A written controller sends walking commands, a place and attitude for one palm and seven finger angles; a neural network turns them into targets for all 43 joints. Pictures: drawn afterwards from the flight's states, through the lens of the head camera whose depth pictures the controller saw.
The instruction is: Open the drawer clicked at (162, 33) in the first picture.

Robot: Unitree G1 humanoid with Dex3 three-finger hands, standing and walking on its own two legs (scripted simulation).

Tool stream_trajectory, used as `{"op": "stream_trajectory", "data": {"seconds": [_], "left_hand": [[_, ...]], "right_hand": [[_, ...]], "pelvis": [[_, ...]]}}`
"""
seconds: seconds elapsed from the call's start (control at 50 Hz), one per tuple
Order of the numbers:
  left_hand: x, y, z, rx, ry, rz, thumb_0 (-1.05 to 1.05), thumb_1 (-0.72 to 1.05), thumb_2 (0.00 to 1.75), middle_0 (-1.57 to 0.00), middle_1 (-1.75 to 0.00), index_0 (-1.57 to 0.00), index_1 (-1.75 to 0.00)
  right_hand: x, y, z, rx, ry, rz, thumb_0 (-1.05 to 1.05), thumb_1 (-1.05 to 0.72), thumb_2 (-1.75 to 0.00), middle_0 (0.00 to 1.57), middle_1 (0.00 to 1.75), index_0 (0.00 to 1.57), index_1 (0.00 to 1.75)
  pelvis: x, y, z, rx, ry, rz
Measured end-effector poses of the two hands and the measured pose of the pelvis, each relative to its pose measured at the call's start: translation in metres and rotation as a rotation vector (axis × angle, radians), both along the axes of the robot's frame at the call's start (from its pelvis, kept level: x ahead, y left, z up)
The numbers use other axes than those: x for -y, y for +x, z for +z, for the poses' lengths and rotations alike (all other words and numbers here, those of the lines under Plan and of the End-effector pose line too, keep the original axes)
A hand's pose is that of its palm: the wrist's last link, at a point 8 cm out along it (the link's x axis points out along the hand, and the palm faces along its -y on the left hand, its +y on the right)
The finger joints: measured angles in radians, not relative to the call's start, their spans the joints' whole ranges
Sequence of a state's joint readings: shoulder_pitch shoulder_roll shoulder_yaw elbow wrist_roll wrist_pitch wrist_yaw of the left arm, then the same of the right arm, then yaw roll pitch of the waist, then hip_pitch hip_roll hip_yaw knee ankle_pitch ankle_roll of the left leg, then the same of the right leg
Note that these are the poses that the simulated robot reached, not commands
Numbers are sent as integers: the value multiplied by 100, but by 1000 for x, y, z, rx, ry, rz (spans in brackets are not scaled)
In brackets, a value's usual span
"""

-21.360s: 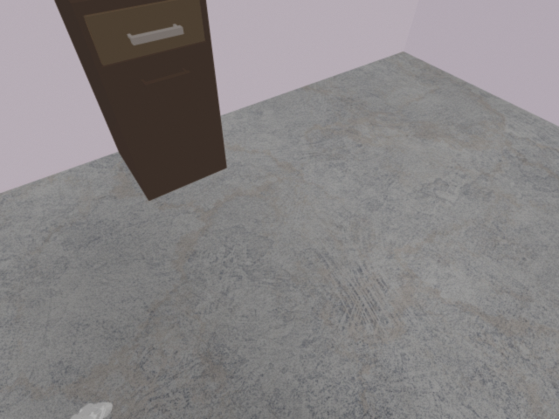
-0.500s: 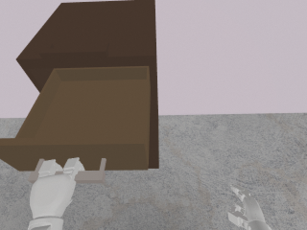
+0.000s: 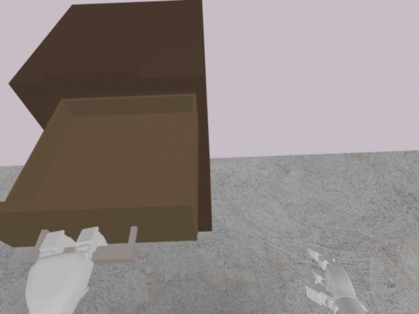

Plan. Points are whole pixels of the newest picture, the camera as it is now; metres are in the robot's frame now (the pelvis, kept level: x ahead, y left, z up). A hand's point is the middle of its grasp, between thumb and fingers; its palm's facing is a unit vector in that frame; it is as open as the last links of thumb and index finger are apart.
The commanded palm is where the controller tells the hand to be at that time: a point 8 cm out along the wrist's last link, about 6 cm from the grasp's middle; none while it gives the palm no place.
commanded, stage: open the thumb to release the handle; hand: left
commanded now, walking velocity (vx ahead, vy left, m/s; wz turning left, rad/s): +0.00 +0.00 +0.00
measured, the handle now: (85, 244) +0.23 +0.25 +0.03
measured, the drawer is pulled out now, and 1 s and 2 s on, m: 0.30 0.30 0.30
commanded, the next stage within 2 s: lift the hand off the handle in 0.48 s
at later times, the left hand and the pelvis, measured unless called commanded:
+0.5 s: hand (74, 280) +0.17 +0.25 +0.01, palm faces +0.02 -0.07 -1.00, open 12.4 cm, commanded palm +0.15 +0.25 +0.05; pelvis -0.01 +0.00 +0.00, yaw +2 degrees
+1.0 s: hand (78, 275) +0.18 +0.25 +0.01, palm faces +0.02 -0.06 -1.00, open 13.6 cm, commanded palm +0.16 +0.25 +0.08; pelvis -0.02 -0.01 +0.01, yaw +3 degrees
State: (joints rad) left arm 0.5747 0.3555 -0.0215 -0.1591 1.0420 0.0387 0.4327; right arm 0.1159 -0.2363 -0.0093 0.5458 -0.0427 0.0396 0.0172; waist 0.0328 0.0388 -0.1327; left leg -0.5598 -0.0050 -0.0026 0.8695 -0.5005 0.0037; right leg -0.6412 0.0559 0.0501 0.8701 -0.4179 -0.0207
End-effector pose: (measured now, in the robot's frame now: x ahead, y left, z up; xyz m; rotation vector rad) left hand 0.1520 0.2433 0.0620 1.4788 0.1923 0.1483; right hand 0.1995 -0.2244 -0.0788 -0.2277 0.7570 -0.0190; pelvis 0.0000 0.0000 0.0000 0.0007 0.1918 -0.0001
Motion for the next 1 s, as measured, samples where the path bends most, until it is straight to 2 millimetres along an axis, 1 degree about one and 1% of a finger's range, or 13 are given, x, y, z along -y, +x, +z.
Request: {"op": "stream_trajectory", "data": {"seconds": [0.06, 0.12, 0.14, 0.18, 0.3, 0.46, 0.56, 0.62, 0.74, 0.9, 1.0], "left_hand": [[-9, 4, -3, 24, 51, -9, 3, 71, 78, -27, -131, -39, -131], [-21, 7, -4, 43, 64, 49, 2, 68, 78, -31, -132, -39, -132], [-23, 7, -4, 45, 59, 70, 1, 66, 77, -32, -132, -39, -132], [-21, 7, -3, 45, 39, 87, 1, 60, 75, -32, -131, -40, -131], [-10, 6, -1, 32, 6, 78, 1, 31, 64, -32, -128, -39, -129], [-9, 1, -1, 29, 25, 52, 0, -18, 43, -30, -123, -35, -124], [-9, 0, -1, 39, 21, 57, 0, -37, 35, -29, -121, -33, -122], [-8, 1, 0, 40, 11, 67, 0, -43, 33, -29, -120, -32, -121], [4, 2, 0, 43, -4, 35, 0, -48, 30, -30, -120, -32, -121], [-1, 5, 0, 46, 35, 42, 0, -49, 30, -31, -120, -33, -121], [-2, 8, 4, 32, 31, 44, 0, -49, 30, -32, -120, -36, -124]], "right_hand": [[2, 0, -8, -33, -35, 5, 1, -91, -90, 20, 29, 21, 30], [2, 0, -15, -59, -40, 3, 1, -91, -90, 20, 29, 21, 30], [1, 0, -16, -64, -36, 0, 1, -91, -90, 20, 29, 20, 30], [-1, 0, -17, -68, -29, -5, 1, -91, -90, 20, 29, 20, 30], [-12, 3, -14, -52, -13, 13, 1, -91, -90, 20, 29, 20, 30], [-21, 10, -5, -9, 3, 46, 1, -91, -90, 20, 29, 21, 30], [-19, 10, -2, 5, -4, 46, 1, -91, -90, 20, 30, 21, 30], [-16, 8, -1, 5, -10, 45, 1, -91, -90, 20, 30, 21, 30], [-10, 2, -1, -2, -20, 35, 1, -91, -90, 20, 29, 21, 30], [-6, -8, -6, -27, -20, 16, 1, -91, -90, 20, 29, 21, 30], [-4, -13, -8, -39, -22, 3, 1, -91, -90, 20, 29, 21, 30]], "pelvis": [[0, -1, -3, -9, -2, 14], [-1, -1, -4, -18, -5, 21], [-1, -1, -4, -20, -7, 24], [-2, 0, -3, -20, -9, 29], [-3, 1, 0, -7, -7, 33], [0, -5, 1, 12, -4, 34], [2, -9, 2, 21, -3, 37], [3, -11, 2, 25, -3, 39], [4, -14, 3, 33, -1, 40], [8, -19, 4, 38, 2, 42], [9, -20, 6, 48, 4, 45]]}}
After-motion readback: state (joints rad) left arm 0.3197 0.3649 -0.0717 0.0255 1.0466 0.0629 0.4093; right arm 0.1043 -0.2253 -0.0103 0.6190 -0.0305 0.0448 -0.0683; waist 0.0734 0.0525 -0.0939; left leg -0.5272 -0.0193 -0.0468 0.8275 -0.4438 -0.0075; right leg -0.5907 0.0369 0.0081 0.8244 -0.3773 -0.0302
